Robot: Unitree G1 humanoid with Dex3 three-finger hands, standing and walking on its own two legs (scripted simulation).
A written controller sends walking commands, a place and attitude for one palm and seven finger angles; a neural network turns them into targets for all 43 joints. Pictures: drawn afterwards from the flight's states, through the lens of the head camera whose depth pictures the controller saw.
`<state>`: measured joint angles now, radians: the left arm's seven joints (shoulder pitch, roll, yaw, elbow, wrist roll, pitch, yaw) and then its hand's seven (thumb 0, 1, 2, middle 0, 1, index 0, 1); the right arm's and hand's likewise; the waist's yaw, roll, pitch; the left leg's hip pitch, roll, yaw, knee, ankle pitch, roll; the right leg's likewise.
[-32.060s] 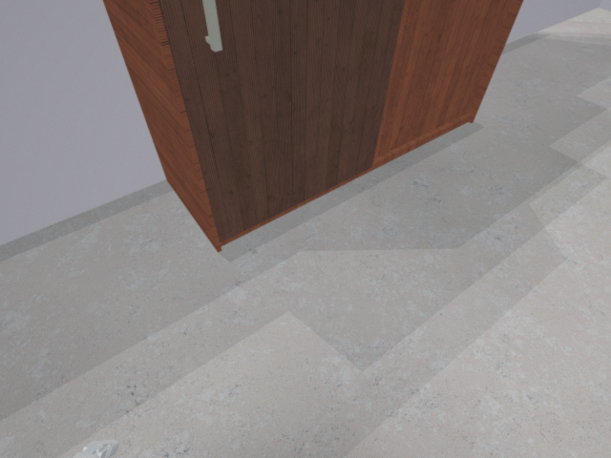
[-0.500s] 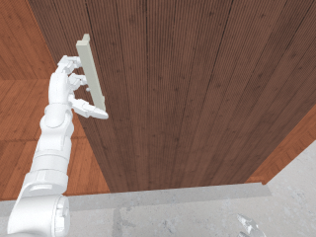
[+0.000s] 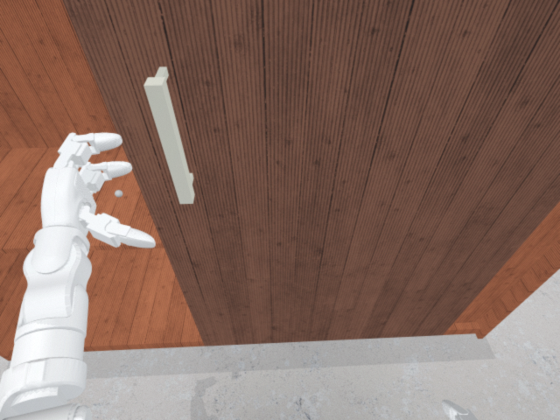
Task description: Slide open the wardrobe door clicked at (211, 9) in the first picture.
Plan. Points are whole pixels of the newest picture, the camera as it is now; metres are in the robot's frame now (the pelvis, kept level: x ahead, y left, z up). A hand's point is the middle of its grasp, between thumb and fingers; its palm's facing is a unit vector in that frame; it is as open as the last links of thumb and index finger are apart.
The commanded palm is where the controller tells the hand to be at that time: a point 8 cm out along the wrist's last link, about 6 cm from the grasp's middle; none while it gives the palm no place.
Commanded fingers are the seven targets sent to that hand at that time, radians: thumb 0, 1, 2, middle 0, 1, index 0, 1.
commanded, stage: slip the hand off the handle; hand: left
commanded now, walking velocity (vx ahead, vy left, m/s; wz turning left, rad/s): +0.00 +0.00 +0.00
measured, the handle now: (175, 141) +0.47 +0.20 +0.17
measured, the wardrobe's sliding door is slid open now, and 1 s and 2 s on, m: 0.67 0.67 0.67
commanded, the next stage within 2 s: draw the hand back to the body in 0.34 s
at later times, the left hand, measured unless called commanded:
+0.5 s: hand (106, 240) +0.27 +0.23 +0.17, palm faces +0.23 -0.97 -0.09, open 14.7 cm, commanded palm +0.25 +0.27 +0.16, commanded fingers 0.00 -0.55 0.20 -0.25 -1.15 -0.25 -1.15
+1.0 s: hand (69, 275) +0.22 +0.24 +0.17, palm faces +0.20 -0.98 -0.08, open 14.5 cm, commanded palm +0.19 +0.28 +0.17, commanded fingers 0.00 -0.26 0.34 -0.24 -0.98 -0.24 -0.98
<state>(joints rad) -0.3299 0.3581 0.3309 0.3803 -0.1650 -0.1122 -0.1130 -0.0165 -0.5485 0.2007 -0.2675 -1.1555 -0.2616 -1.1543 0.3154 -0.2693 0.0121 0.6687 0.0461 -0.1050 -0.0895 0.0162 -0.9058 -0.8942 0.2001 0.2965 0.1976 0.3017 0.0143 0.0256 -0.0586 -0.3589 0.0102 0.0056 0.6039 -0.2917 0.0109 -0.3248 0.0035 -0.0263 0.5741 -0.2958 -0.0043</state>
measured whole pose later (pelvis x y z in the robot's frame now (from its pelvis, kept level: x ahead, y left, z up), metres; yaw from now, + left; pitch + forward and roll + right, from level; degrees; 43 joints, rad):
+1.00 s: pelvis +0.00 -0.01 +0.00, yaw +1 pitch -4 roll -1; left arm 0.14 0.33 0.37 -0.18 -0.31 0.16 -0.24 -0.02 -0.50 0.22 -0.25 -1.12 -0.25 -1.12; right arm 0.23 -0.26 0.06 0.63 0.05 -0.24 -0.12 0.02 -0.90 -0.89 0.20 0.30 0.20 0.30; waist 0.08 0.05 -0.06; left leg -0.21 0.01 -0.02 0.55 -0.27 0.00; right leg -0.17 0.00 -0.05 0.52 -0.29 -0.02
